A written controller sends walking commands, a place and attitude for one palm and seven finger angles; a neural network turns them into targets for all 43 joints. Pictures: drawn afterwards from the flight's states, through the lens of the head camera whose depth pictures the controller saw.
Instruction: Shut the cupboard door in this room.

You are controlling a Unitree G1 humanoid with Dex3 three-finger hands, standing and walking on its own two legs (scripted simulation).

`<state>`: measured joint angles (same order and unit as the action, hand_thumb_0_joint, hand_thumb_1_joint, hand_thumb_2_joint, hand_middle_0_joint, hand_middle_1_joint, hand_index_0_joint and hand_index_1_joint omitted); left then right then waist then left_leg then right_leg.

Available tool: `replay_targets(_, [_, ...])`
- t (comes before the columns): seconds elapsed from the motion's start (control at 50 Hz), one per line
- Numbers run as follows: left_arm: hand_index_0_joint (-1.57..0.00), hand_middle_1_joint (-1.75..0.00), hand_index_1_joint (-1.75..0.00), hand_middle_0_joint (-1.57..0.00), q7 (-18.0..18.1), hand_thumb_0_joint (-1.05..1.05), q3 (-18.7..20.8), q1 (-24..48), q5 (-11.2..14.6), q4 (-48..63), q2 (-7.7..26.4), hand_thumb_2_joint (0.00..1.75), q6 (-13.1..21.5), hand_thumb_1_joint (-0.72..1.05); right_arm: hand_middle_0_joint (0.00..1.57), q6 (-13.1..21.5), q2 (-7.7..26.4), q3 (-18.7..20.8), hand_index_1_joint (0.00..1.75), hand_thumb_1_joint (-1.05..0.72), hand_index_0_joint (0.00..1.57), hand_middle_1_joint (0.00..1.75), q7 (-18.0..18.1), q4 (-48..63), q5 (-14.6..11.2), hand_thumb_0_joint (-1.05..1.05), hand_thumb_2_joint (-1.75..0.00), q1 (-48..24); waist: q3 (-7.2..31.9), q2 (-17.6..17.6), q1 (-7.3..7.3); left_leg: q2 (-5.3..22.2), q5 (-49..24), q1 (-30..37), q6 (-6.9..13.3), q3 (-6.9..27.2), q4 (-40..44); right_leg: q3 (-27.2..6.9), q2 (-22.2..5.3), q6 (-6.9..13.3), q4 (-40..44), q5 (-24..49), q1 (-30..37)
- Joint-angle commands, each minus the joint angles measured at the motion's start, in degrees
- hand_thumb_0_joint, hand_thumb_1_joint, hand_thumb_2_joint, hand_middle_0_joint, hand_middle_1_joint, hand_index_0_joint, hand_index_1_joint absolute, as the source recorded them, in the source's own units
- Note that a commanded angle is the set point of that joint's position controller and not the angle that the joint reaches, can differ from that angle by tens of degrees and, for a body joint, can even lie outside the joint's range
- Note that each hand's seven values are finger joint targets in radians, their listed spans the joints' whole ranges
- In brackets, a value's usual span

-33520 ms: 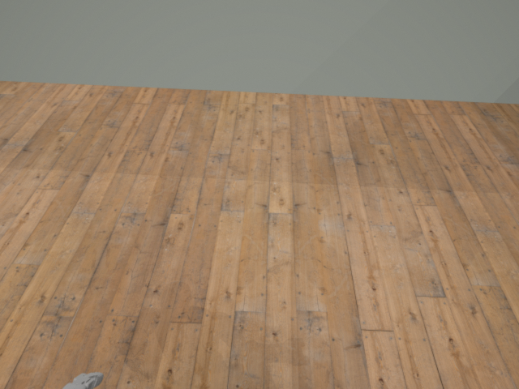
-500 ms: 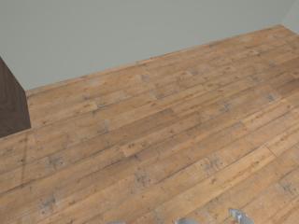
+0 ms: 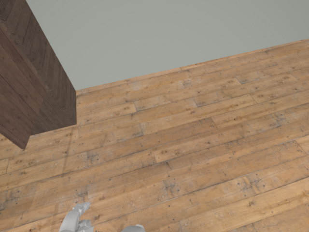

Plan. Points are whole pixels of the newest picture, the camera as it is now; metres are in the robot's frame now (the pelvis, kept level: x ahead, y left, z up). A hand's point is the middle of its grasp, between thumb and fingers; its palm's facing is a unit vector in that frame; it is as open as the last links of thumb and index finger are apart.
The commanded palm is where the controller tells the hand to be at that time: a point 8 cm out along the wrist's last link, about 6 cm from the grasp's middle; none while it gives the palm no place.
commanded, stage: turn to face it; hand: left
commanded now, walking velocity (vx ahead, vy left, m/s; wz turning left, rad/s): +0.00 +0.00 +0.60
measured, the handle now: out of the picture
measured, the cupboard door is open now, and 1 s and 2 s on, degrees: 79 79 79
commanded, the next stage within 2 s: take the last steps up to it in 0.90 s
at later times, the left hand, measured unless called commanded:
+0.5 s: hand out of the picture -0.07 +0.26 -0.18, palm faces +0.35 -0.89 -0.29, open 7.4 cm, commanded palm none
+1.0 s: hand out of the picture +0.00 +0.21 -0.14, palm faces +0.47 -0.84 -0.28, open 7.4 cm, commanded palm none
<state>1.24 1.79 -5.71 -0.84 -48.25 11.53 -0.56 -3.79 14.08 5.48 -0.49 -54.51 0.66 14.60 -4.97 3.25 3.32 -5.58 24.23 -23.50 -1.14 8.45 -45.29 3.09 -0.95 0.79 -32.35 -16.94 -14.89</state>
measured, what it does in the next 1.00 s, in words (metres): steps on the spot, turning left: left foot, then right foot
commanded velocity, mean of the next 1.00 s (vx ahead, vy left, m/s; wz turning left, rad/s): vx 0.01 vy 0.00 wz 0.40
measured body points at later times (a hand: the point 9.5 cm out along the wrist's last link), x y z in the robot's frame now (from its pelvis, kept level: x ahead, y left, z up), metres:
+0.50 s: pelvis -0.01 +0.04 +0.00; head +0.02 +0.07 +0.44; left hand -0.09 +0.31 -0.16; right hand +0.21 -0.17 -0.12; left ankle -0.04 +0.13 -0.73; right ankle -0.01 -0.11 -0.68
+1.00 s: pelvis +0.00 +0.00 +0.00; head +0.04 -0.02 +0.45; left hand -0.03 +0.25 -0.12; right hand +0.14 -0.20 -0.17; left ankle -0.06 +0.12 -0.69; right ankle +0.05 -0.08 -0.73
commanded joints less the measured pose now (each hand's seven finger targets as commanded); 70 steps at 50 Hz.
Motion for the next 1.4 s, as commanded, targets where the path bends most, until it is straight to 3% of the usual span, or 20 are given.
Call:
replay_targets(0.0, [-0.20,-0.30,-0.30,-0.20,0.9,0.00,2.9,-0.3,0.1,3.9,10.1,0.90,0.9,0.90,0.20,0.3,5.8,1.8,0.30,-0.90,0.20,0.30,-0.8,4.6,0.8,0.00,-0.90,-2.0,1.9,-11.5,-1.50,5.3,0.0,-10.1,-1.9,-2.8,-25.5,-10.7,-18.7,5.7,15.7,10.6,3.3])
replay_targets(0.08, [-0.20,-0.30,-0.30,-0.20,0.8,0.00,2.8,-4.3,-0.1,2.7,9.6,0.90,1.5,0.90,0.20,-0.1,4.8,1.1,0.30,-0.90,0.20,0.30,-1.2,3.7,0.6,0.00,-0.90,-2.5,3.2,-13.2,-2.50,6.6,-3.4,-9.9,-3.7,-5.8,-24.8,-3.6,-17.0,4.5,13.5,21.5,7.3])
replay_targets(0.28, [-0.20,-0.30,-0.30,-0.20,0.5,0.00,4.2,-11.2,-0.8,-0.7,14.1,0.90,0.7,0.90,0.20,1.0,3.7,-0.9,0.30,-0.90,0.20,0.30,-1.3,5.9,-0.2,0.00,-0.90,-11.3,6.4,-16.8,-6.58,6.3,2.2,-1.5,-2.7,-13.1,0.8,2.2,-20.2,6.1,7.8,33.4,14.0])
replay_targets(0.36, [-0.20,-0.30,-0.30,-0.20,0.2,0.00,4.5,-10.1,-0.2,-1.7,14.3,0.90,0.2,0.90,0.20,2.1,5.9,-0.6,0.30,-0.90,0.20,0.30,-1.1,5.3,0.1,0.00,-0.90,-6.0,10.0,-12.3,-2.82,6.2,-12.1,14.1,-0.7,-14.0,21.0,6.8,-19.0,1.0,-3.8,29.8,8.3])
replay_targets(0.38, [-0.20,-0.30,-0.30,-0.20,-0.1,0.00,4.2,-10.4,0.2,-0.5,12.2,0.90,0.0,0.90,0.20,2.8,11.6,0.7,0.30,-0.90,0.20,0.30,-0.8,4.8,0.5,0.00,-0.90,-2.1,13.4,0.0,-0.38,15.4,-26.0,26.7,3.5,-2.6,23.9,9.3,-14.6,-2.7,-15.6,14.8,-4.2])
replay_targets(0.4, [-0.20,-0.30,-0.30,-0.20,-0.6,0.00,2.7,-8.7,0.4,1.9,8.1,0.90,-0.1,0.90,0.20,2.8,17.6,2.2,0.30,-0.90,0.20,0.30,-0.4,4.3,0.3,0.00,-0.90,1.5,14.1,15.4,1.50,29.9,-53.2,32.4,12.1,14.4,22.9,7.7,-7.4,-6.2,-27.2,-22.3,-18.9])
replay_targets(0.42, [-0.20,-0.30,-0.30,-0.20,0.3,0.00,2.4,-4.6,-0.1,2.2,9.3,0.90,-1.1,0.90,0.20,2.5,16.8,2.0,0.30,-0.90,0.20,0.30,0.1,2.6,-0.1,0.00,-0.90,4.3,14.4,10.8,2.93,30.3,-52.6,28.9,14.6,12.5,22.1,0.9,-7.5,-5.5,-31.4,-23.4,-18.5])
replay_targets(0.48, [-0.20,-0.30,-0.30,-0.20,-0.4,0.00,2.9,-3.8,0.0,-0.5,8.9,0.90,-1.2,0.90,0.20,2.6,11.8,0.5,0.30,-0.90,0.20,0.30,1.3,5.1,0.5,0.00,-0.90,-5.3,5.8,6.6,-1.28,22.0,-38.9,17.7,11.7,5.4,24.1,-1.6,-7.1,-5.9,-34.2,-12.0,-17.9])
replay_targets(0.54, [-0.20,-0.30,-0.30,-0.20,-0.7,0.00,2.8,-6.8,0.0,-1.9,8.8,0.90,-1.4,0.90,0.20,3.1,10.4,-0.2,0.30,-0.90,0.20,0.30,1.1,5.7,0.2,0.00,-0.90,-6.5,6.3,5.1,-2.69,18.3,-37.7,17.1,9.7,1.8,25.0,-1.1,-5.8,-6.2,-32.1,-6.9,-15.5])
replay_targets(0.76, [-0.20,-0.30,-0.30,-0.20,-0.3,0.00,1.8,-2.8,0.4,-0.6,6.5,0.90,-0.9,0.90,0.20,2.9,8.9,0.1,0.30,-0.90,0.20,0.30,1.2,4.1,0.7,0.00,-0.90,-2.8,5.4,6.0,-1.72,18.1,-33.9,14.3,11.4,8.9,25.2,-0.9,-2.2,-5.7,-15.2,-8.8,-8.3])
replay_targets(0.84, [-0.20,-0.30,-0.30,-0.20,0.1,0.00,1.7,-7.5,0.7,-2.3,5.7,0.90,0.2,0.90,0.20,2.8,8.0,0.2,0.30,-0.90,0.20,0.30,1.3,3.1,0.4,0.00,-0.90,-3.1,8.1,4.6,-3.88,15.5,-34.6,11.4,9.2,9.5,20.8,0.2,-0.4,-4.6,1.8,0.2,2.7])
replay_targets(0.86, [-0.20,-0.30,-0.30,-0.20,0.3,0.00,1.9,-9.2,0.6,-3.0,6.9,0.90,0.7,0.90,0.20,3.0,6.8,0.0,0.30,-0.90,0.20,0.30,1.2,2.8,0.0,0.00,-0.90,-3.1,8.3,2.9,-4.89,14.0,-29.8,7.1,7.1,8.9,18.3,-1.0,-1.9,-4.3,9.3,6.2,9.2])
replay_targets(0.88, [-0.20,-0.30,-0.30,-0.20,0.7,0.00,2.4,-10.7,0.1,-3.5,9.8,0.90,1.5,0.90,0.20,3.2,3.9,-0.5,0.30,-0.90,0.20,0.30,0.9,2.7,-0.4,0.00,-0.90,-1.8,10.1,-5.8,-5.14,9.5,-18.9,0.5,3.5,4.2,11.4,-8.9,-10.4,-2.0,14.0,11.1,16.9])
replay_targets(0.9, [-0.20,-0.30,-0.30,-0.20,0.9,0.00,3.0,-11.1,-0.5,-3.6,13.7,0.90,1.8,0.90,0.20,3.3,1.1,-1.0,0.30,-0.90,0.20,0.30,0.7,3.9,-0.6,0.00,-0.90,-2.4,8.0,-17.7,-5.35,1.7,4.1,-6.7,-0.3,-4.9,1.5,-20.3,-23.3,4.7,15.3,19.8,16.8])
replay_targets(0.94, [-0.20,-0.30,-0.30,-0.20,0.9,0.00,3.3,-8.3,-0.1,-2.9,12.1,0.90,1.5,0.90,0.20,1.2,4.2,0.3,0.30,-0.90,0.20,0.30,0.9,2.2,0.2,0.00,-0.90,-3.4,3.9,-14.7,-4.90,4.1,7.4,-4.2,-0.2,-2.0,-15.0,-20.1,-23.4,9.5,18.1,13.0,3.6])
replay_targets(1.0, [-0.20,-0.30,-0.30,-0.20,0.8,0.00,2.5,-5.2,-0.1,-2.2,8.1,0.90,1.7,0.90,0.20,0.8,2.6,-0.1,0.30,-0.90,0.20,0.30,0.1,-1.1,0.5,0.00,-0.90,0.3,3.3,-11.1,-2.66,6.0,-1.5,-5.0,-1.2,-4.1,-20.9,-8.8,-16.5,5.9,16.7,12.1,4.3])
replay_targets(1.06, [-0.20,-0.30,-0.30,-0.20,0.4,0.00,2.5,-9.7,-0.2,-4.3,6.9,0.90,2.5,0.90,0.20,1.3,2.3,-0.1,0.30,-0.90,0.20,0.30,-0.4,-1.7,0.9,0.00,-0.90,-0.3,2.4,-12.5,-4.38,7.6,-5.6,-7.6,-2.0,-6.0,-19.8,-8.2,-16.0,4.6,20.1,1.1,7.1])
replay_targets(1.26, [-0.20,-0.30,-0.30,-0.20,-0.2,0.00,2.1,-20.8,-0.9,-11.8,6.7,0.90,4.0,0.90,0.20,3.3,-0.2,-1.4,0.30,-0.90,0.20,0.30,-1.2,-1.1,0.8,0.00,-0.90,-7.2,0.8,-12.1,-7.80,9.8,-3.8,-6.5,-1.2,-11.3,-0.3,-9.3,-17.8,6.8,24.3,-6.2,11.5])
replay_targets(1.34, [-0.20,-0.30,-0.30,-0.20,-0.4,0.00,2.4,-20.5,-1.0,-13.9,7.1,0.90,3.8,0.90,0.20,4.3,-1.6,-2.1,0.30,-0.90,0.20,0.30,-1.1,-1.1,0.5,0.00,-0.90,-6.7,0.8,-13.0,-6.85,8.6,-3.1,1.2,0.1,-13.8,9.3,-6.7,-17.4,7.1,22.4,-4.2,8.2])
replay_targets(1.38, [-0.20,-0.30,-0.30,-0.20,-0.4,0.00,2.3,-19.0,-0.6,-14.6,6.5,0.90,3.4,0.90,0.20,4.9,-1.9,-2.3,0.30,-0.90,0.20,0.30,-0.7,-2.6,0.4,0.00,-0.90,-2.8,0.9,-11.7,-4.21,7.2,-7.8,12.9,0.2,-16.3,17.2,-3.8,-15.2,5.4,19.2,-7.2,0.6])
